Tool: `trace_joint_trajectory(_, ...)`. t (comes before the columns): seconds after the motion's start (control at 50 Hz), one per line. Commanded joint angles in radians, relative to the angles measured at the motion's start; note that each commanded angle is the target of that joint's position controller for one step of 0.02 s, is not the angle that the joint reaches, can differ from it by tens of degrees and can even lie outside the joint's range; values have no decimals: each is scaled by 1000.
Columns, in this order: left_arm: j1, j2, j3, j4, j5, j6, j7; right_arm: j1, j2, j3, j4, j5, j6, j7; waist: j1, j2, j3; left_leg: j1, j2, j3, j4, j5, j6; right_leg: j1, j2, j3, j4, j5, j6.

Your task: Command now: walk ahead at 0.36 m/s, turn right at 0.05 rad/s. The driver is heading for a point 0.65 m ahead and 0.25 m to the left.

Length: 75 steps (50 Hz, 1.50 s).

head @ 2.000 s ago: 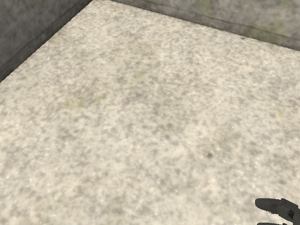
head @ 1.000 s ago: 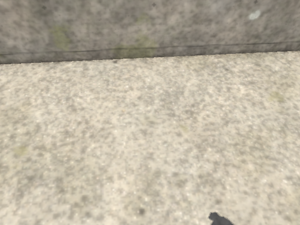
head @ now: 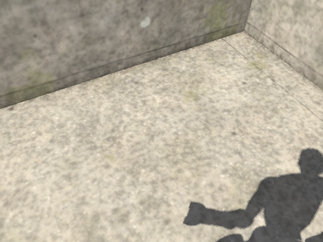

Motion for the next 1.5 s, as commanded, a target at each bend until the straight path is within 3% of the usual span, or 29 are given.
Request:
trace_joint_trajectory(0.02, -174, 6, -6, -109, 6, -36, -20, -55, -173, -43, -73, 7, -13, -2, -20, 174, 68, 21, 168, -161, -237, 47, 169, -84, -20, -30, -171, 111, 22)
trace_joint_trajectory(0.1, -156, 48, 2, -110, -8, -31, -28, -29, -222, -55, -63, 26, -8, 12, -7, 181, 72, -50, 212, -155, -215, 30, 176, 94, -7, -46, -332, 162, 13)
trace_joint_trajectory(0.16, 63, 117, 41, -49, -9, -33, -11, -42, -186, -37, -58, 21, -4, 15, 120, 126, 14, -170, 169, -127, -7, 175, 122, 423, 19, -43, -418, 181, -30)
trace_joint_trajectory(0.18, 223, 184, 64, -26, 2, -35, 4, -58, -117, -12, -77, 5, -8, 19, 195, 1, -94, -294, 86, -47, 309, 118, 66, 631, -142, 142, -469, 92, -80)
trace_joint_trajectory(0.2, 302, 299, 81, -23, 30, -34, 6, -2, -29, 13, -128, 15, -25, 8, 167, -307, -209, -569, -51, -14, 683, -231, 8, 800, -399, 632, -641, -179, -221)
trace_joint_trajectory(0.22, 272, 217, 60, -21, 28, -46, 0, -20, -137, -16, -115, 40, -35, 3, 174, -206, -159, -650, -29, -140, 850, -232, 13, 718, -408, 748, -725, -341, -246)
trace_joint_trajectory(0.24, 210, 161, 40, -20, 18, -53, 1, -69, -177, -31, -124, 51, -36, 7, 146, -162, -43, -703, 14, -143, 881, -143, 34, 633, -391, 601, -719, -306, -213)
trace_joint_trajectory(0.32, 71, 66, 16, -13, 32, -70, 4, -82, -129, -35, -99, 29, -8, 16, 62, -95, 43, -582, 91, -127, 786, 102, 28, 430, -247, 210, -772, 124, -133)
trace_joint_trajectory(0.58, 177, 141, 38, 101, 13, -45, 35, -414, -50, 1, -238, 19, 0, 78, 137, 3, 152, -623, 50, 36, 259, 351, 41, 565, -260, -160, -768, 569, -105)
trace_joint_trajectory(0.64, 167, 186, 47, 103, 6, -21, 45, -391, -90, -18, -261, 19, 4, 91, 87, -52, 78, -497, -30, 118, 232, 219, 95, 643, -269, -202, -611, 1028, -86)
trace_joint_trajectory(0.68, 148, 217, 54, 93, 3, -5, 53, -218, -158, -53, -233, 23, 14, 85, -18, -88, -33, -268, -97, 140, 225, 137, 149, 629, -265, -210, -354, 1238, -73)
trace_joint_trajectory(0.7, 120, 215, 51, 81, -4, -6, 56, -53, -212, -84, -197, 22, 19, 68, -115, -58, -110, -2, -115, 106, 141, 195, 192, 490, -228, -226, -123, 1132, -44)
trace_joint_trajectory(0.72, 162, 121, 22, 58, 31, -19, 52, 35, -282, -100, -171, 22, 32, 44, -97, 128, -191, 309, 70, -181, 160, 237, 248, 188, -142, -206, 204, 382, -8)
trace_joint_trajectory(0.74, 223, 45, -11, 1, 25, -55, 33, -12, -335, -100, -208, 16, 15, 47, -4, 284, -342, 569, 305, -807, -4, 13, 473, -182, 70, -14, 529, -253, 35)
trace_joint_trajectory(0.76, 84, 148, 11, -22, -6, -90, 17, 7, -244, -79, -210, 10, 6, 50, -86, 124, -335, 540, 292, -791, -104, -56, 416, -280, 13, 140, 554, -181, 18)
trace_joint_trajectory(0.78, 18, 154, 11, -55, -29, -104, 12, -36, -212, -69, -202, 7, -3, 49, -60, 85, -182, 400, 260, -645, -123, -9, 370, -308, -25, 124, 482, -86, 1)
trace_joint_trajectory(0.8, 16, 135, 6, -49, -11, -107, 20, -103, -194, -62, -208, 12, -10, 51, 0, -17, -85, 233, 214, -532, -129, 114, 336, -267, -70, 114, 388, -22, 5)
trace_joint_trajectory(0.9, 49, 114, 8, -39, 39, -57, 29, -173, -171, -52, -208, 4, -22, 30, 80, 37, -7, -96, 113, -317, -181, 419, 316, -108, -118, 77, 159, 85, 83)
trace_joint_trajectory(1.0, -158, 59, -18, -89, 33, -58, 23, -105, -204, -59, -173, 15, -3, 5, -1, 89, 19, -173, 25, -229, -143, 305, 235, -37, -47, 48, -236, 392, 111)
trace_joint_trajectory(1.06, -230, 82, -12, -109, 14, -70, 9, -56, -215, -61, -153, 19, 6, 3, -32, 114, 13, -130, 53, -299, -100, 212, 220, 11, -10, 64, -354, 430, 103)
trace_joint_trajectory(1.16, -95, 138, 23, -78, 39, -96, -1, -74, -163, -48, -148, 12, 27, -10, 54, 160, -44, 1, 38, -350, 173, 453, 131, 190, 5, 42, -513, 428, 7)
trace_joint_trajectory(1.18, -3, 179, 31, -75, 60, -103, 2, -72, -112, -30, -169, -2, 23, -9, 90, 104, -163, -71, -15, -300, 367, 371, 84, 406, -118, 130, -464, 652, -53)
trace_joint_trajectory(1.2, 80, 235, 42, -64, 77, -92, 5, 90, -59, -10, -158, -6, 17, -9, 52, -167, -310, -349, -148, -206, 698, -196, 0, 752, -371, 440, -413, 937, -233)
trace_joint_trajectory(1.22, 133, 214, 46, -31, 35, -73, -5, 159, -133, -16, -145, 11, 14, -7, 56, -282, -384, -500, -144, -198, 896, -390, -31, 814, -466, 703, -482, 719, -320)
trace_joint_trajectory(1.24, 92, 148, 28, -54, 23, -61, -4, 73, -200, -36, -135, 22, 25, -10, 90, -135, -272, -546, -101, -217, 976, -318, -50, 716, -408, 612, -518, 579, -277)
trace_joint_trajectory(1.28, -22, 71, -7, -63, 35, -45, -2, -91, -194, -37, -171, 3, 52, -20, 78, -25, -109, -527, -44, -165, 904, -222, -65, 484, -304, 379, -542, 620, -217)
trace_joint_trajectory(1.34, -98, 57, -17, -32, 45, -39, -4, -66, -97, -14, -166, -2, 73, -18, 8, -99, -59, -314, 1, -85, 602, -174, -75, 266, -193, 190, -593, 741, -181)
trace_joint_trajectory(1.4, -95, 99, -4, -4, 37, -28, 2, -75, -74, 0, -154, -11, 73, -20, 18, -121, -126, -174, 0, -48, 379, -62, -82, 270, -199, 144, -586, 829, -205)
trace_joint_trajectory(1.5, -87, 76, -22, 26, 16, -3, 1, -134, -99, -8, -156, -25, 91, -13, 13, -83, -80, 24, -8, -34, 53, 184, -21, 172, -156, 143, -594, 221, -125)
